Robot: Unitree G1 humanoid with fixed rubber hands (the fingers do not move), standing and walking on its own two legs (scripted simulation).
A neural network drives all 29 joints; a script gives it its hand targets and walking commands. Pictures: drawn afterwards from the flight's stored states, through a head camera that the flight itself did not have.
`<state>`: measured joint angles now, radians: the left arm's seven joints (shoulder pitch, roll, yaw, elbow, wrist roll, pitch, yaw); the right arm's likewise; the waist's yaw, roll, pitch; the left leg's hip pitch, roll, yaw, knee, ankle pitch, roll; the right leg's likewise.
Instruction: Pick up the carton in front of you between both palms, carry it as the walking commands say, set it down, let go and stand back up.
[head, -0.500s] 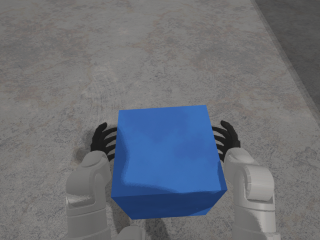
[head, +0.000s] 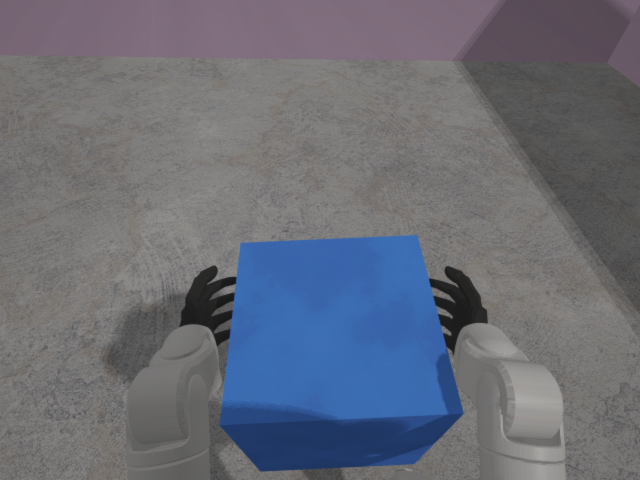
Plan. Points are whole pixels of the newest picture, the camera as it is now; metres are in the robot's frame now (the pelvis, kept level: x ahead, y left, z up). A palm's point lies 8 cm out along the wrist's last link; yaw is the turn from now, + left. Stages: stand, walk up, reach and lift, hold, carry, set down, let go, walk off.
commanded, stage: carry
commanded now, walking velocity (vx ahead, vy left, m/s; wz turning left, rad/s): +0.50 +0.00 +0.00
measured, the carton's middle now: (333, 361) +0.26 +0.00 +0.01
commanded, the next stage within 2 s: none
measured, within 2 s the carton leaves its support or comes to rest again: neither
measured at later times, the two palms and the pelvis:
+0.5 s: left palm (244, 173) +0.54 +0.13 +0.10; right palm (425, 169) +0.56 -0.17 +0.09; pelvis +0.32 -0.04 +0.00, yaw +2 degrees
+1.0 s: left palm (240, 86) +0.86 +0.18 +0.09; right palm (377, 87) +0.85 -0.12 +0.10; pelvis +0.63 +0.03 +0.00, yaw +0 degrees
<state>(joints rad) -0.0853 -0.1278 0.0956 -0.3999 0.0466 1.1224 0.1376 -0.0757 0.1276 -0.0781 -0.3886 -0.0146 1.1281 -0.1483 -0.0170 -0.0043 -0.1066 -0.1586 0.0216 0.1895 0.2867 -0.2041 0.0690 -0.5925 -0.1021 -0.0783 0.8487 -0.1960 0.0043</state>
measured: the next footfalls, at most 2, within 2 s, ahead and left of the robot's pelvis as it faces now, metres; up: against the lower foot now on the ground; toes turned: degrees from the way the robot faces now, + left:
right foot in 0.22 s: +0.34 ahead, -0.14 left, +0.00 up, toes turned -10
left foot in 0.66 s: +0.60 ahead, +0.11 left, +0.00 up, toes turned +14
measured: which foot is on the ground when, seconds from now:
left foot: down 0.00-0.26, up 0.28-0.64, down 0.66-1.00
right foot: up 0.00-0.20, down 0.22-0.70, up 0.72-1.00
